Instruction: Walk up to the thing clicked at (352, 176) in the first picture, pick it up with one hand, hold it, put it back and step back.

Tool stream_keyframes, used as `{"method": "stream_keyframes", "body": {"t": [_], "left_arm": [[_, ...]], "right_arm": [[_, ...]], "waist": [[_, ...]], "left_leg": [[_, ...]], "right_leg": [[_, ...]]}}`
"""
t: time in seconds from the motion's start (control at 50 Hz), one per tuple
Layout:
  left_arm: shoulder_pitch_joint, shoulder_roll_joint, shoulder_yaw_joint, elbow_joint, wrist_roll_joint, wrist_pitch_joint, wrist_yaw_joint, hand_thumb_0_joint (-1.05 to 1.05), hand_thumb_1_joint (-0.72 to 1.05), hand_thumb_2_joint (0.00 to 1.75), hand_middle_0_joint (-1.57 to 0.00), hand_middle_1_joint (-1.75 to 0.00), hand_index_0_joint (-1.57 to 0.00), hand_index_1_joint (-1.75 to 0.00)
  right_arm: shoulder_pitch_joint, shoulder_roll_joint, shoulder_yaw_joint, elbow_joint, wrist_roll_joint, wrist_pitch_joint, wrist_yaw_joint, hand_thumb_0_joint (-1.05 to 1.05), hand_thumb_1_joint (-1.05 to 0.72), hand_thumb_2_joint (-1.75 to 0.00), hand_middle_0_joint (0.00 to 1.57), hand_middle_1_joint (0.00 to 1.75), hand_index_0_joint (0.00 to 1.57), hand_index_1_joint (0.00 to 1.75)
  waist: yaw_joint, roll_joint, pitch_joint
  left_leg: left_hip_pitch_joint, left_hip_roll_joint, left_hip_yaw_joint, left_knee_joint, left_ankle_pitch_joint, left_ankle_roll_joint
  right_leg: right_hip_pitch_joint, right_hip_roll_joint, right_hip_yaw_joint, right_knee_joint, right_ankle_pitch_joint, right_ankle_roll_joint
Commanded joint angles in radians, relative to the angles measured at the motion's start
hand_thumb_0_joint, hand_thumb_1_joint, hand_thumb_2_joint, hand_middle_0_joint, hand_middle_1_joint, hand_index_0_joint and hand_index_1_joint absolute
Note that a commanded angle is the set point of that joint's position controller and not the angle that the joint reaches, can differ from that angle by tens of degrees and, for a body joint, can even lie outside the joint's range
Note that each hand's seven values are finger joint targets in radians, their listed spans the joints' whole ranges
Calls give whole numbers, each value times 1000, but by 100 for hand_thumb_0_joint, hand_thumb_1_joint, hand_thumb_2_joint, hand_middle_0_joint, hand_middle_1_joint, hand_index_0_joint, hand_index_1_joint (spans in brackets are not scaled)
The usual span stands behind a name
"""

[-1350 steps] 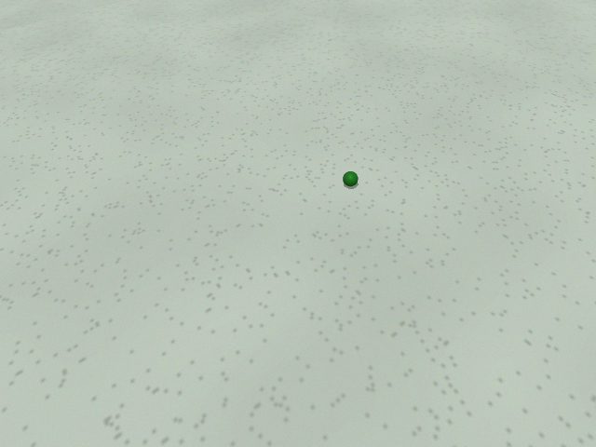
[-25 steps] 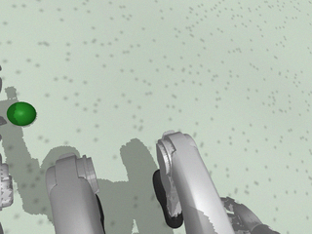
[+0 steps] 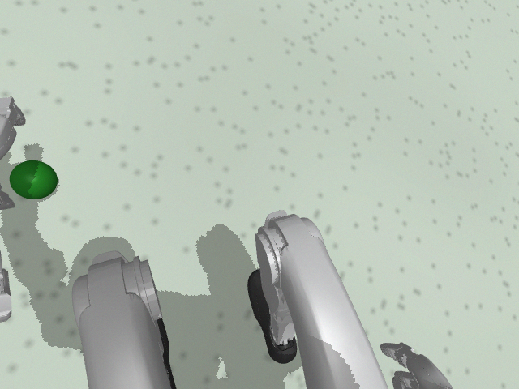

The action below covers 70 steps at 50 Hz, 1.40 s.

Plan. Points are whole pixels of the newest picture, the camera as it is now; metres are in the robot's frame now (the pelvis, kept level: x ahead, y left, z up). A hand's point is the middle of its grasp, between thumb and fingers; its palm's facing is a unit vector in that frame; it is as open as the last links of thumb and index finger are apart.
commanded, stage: home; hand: left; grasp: from above
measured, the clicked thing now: (34, 179) +0.50 +0.31 -0.31
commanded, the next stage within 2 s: none
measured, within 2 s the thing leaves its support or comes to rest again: neither
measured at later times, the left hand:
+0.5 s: hand out of the picture +0.43 +0.29 -0.08, palm faces -0.31 -0.44 -0.84, open 9.6 cm
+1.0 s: hand out of the picture +0.28 +0.23 +0.14, palm faces +0.05 -0.93 -0.36, open 7.4 cm
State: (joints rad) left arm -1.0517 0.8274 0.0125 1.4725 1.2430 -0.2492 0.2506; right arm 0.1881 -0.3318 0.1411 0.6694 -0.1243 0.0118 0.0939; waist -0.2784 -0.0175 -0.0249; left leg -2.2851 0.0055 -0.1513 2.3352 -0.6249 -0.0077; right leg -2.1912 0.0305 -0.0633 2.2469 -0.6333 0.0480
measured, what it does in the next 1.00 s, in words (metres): rises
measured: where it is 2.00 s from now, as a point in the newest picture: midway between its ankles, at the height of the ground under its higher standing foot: (220, 353)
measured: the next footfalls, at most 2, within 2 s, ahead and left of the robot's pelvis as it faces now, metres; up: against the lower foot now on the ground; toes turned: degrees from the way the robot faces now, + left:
none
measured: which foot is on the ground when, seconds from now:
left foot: down 0.00-1.00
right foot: down 0.00-1.00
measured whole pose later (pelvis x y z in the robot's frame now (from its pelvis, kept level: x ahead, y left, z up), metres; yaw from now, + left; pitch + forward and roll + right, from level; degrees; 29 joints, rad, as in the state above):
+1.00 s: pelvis +0.04 +0.00 +0.24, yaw +7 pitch +25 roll -4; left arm 0.04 0.32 0.05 0.22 0.07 0.30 0.07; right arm 0.10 -0.22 0.03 0.54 0.05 -0.07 -0.05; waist -0.06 0.03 -0.19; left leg -1.43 0.03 -0.09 1.58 -0.60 -0.02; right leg -1.37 0.00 -0.04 1.53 -0.60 0.02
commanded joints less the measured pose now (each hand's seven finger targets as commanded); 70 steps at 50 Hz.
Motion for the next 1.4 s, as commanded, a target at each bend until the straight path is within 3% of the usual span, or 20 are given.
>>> {"method": "stream_keyframes", "body": {"t": [0.0,0.04,0.06,0.1,0.2,0.32,0.38,0.42,0.5,0.58,0.64,0.7,0.74,0.78,0.82,0.9,0.96,1.08,1.18,1.38], "left_arm": [[-344,275,67,-94,21,-25,122,0,-44,92,-15,-94,-16,-93],[-357,298,96,-170,27,-23,154,0,-28,99,-27,-78,-24,-77],[-349,298,106,-171,25,-15,166,0,-36,92,-19,-86,-16,-85],[-309,271,115,-231,10,7,184,0,-20,90,-24,-70,-22,-69],[-236,246,158,-383,-96,82,183,0,8,87,-22,-54,-21,-55],[-20,103,139,-545,-315,184,58,0,46,90,-22,-43,-21,-44],[127,-27,92,-655,-437,231,-43,0,63,87,-20,-36,-20,-37],[193,-3,126,-787,-519,251,-96,0,72,89,-20,-35,-20,-35],[370,-126,78,-927,-662,284,-182,0,90,90,-20,-30,-20,-30],[482,-150,99,-1082,-771,303,-199,0,90,90,-20,-30,-20,-30],[560,-214,81,-1164,-847,325,-198,0,90,90,-20,-30,-20,-30],[648,-230,107,-1265,-921,355,-185,0,90,90,-20,-30,-20,-30],[726,-279,81,-1282,-972,382,-183,0,90,90,-20,-30,-20,-30],[766,-272,113,-1324,-1026,407,-174,0,90,90,-20,-30,-20,-30],[801,-300,100,-1404,-1082,430,-175,0,90,90,-20,-30,-20,-30],[927,-339,110,-1467,-1166,490,-163,0,90,90,-20,-30,-20,-30],[1023,-393,93,-1492,-1211,538,-156,0,90,90,-20,-30,-20,-30],[1176,-445,117,-1549,-1283,594,-158,0,90,90,-20,-30,-20,-30],[1328,-483,106,-1636,-1310,625,-164,0,90,90,-20,-30,-20,-30],[1547,-518,76,-1783,-1309,660,-190,0,90,90,-20,-30,-20,-30]], "right_arm": [[168,-221,-58,-18,-28,-20,-3,0,-88,-89,20,30,20,30],[180,-223,-68,-16,-35,-30,0,0,-88,-89,20,30,20,30],[194,-226,-74,-18,-36,-36,3,0,-89,-89,20,30,20,30],[196,-219,-87,-16,-32,-47,9,0,-88,-89,20,30,20,30],[220,-214,-138,-9,-9,-60,26,0,-89,-90,20,30,20,30],[228,-183,-201,-8,54,-46,35,0,-89,-90,20,30,20,30],[197,-160,-211,-30,86,-32,27,0,-90,-90,20,30,20,30],[167,-157,-215,-55,104,-24,14,0,-90,-90,20,30,20,30],[95,-124,-214,-103,124,-18,-10,0,-90,-90,20,30,20,30],[50,-116,-217,-146,138,-31,-36,0,-90,-90,20,30,20,30],[13,-101,-217,-171,147,-46,-55,0,-90,-90,20,30,20,30],[-9,-96,-217,-191,154,-67,-79,0,-90,-90,20,30,20,30],[-29,-90,-212,-197,159,-79,-95,0,-90,-90,20,30,20,30],[-43,-85,-206,-207,162,-89,-109,0,-90,-90,20,30,20,30],[-58,-78,-203,-227,164,-101,-123,0,-90,-90,20,30,20,30],[-60,-57,-186,-246,170,-122,-154,0,-90,-90,20,30,20,30],[-42,-35,-165,-249,172,-137,-178,0,-90,-90,20,30,20,30],[-9,-12,-143,-250,170,-179,-234,0,-90,-90,20,30,20,30],[26,3,-136,-272,163,-208,-265,0,-90,-90,20,30,20,30],[57,11,-146,-308,147,-250,-293,0,-90,-90,20,30,20,30]], "waist": [[-12,337,-619],[6,404,-708],[1,428,-717],[24,478,-783],[69,498,-915],[133,393,-922],[117,285,-835],[147,242,-832],[149,159,-726],[182,172,-694],[181,178,-657],[196,180,-692],[184,168,-632],[197,157,-610],[193,189,-609],[193,146,-593],[187,123,-538],[204,125,-442],[210,106,-394],[222,57,-266]], "left_leg": [[461,-12,80,-211,42,24],[535,-7,79,-205,83,17],[547,-8,79,-204,92,16],[605,-5,81,-211,134,10],[654,-5,99,-240,175,15],[683,-6,106,-350,140,27],[654,-7,88,-414,111,37],[672,-5,80,-448,117,42],[690,3,81,-525,87,47],[805,11,62,-634,59,36],[874,15,70,-704,41,32],[968,13,69,-767,46,29],[1001,14,60,-822,29,27],[1046,14,43,-880,-13,28],[1107,14,40,-937,-27,25],[1204,10,58,-1011,33,27],[1267,10,63,-1079,85,25],[1401,11,65,-1219,166,21],[1515,3,89,-1309,287,20],[1663,-3,103,-1436,431,21]], "right_leg": [[261,25,-99,-182,84,-88],[255,23,-112,-154,129,-89],[246,21,-116,-146,138,-91],[243,18,-119,-130,174,-93],[293,14,-107,-161,215,-91],[403,14,-69,-274,183,-90],[451,16,-62,-341,175,-84],[504,15,-51,-381,184,-80],[576,8,-29,-483,162,-76],[625,-1,-23,-553,126,-80],[673,-3,-11,-627,106,-80],[755,-6,1,-692,108,-78],[790,-9,4,-738,94,-75],[832,-11,11,-785,60,-73],[870,-12,16,-829,52,-72],[1009,-12,26,-940,97,-68],[1104,-13,30,-1022,138,-67],[1260,-12,25,-1160,210,-64],[1418,-9,16,-1278,310,-57],[1576,-1,-8,-1421,434,-49]]}}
